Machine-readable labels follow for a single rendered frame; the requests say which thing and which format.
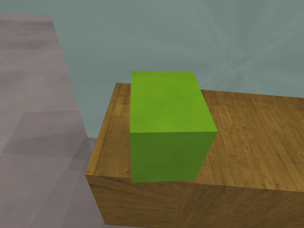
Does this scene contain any carton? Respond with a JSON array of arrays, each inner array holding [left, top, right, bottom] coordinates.
[[129, 71, 218, 183]]

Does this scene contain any pedestal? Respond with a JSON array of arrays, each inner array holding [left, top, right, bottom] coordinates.
[[85, 83, 304, 228]]

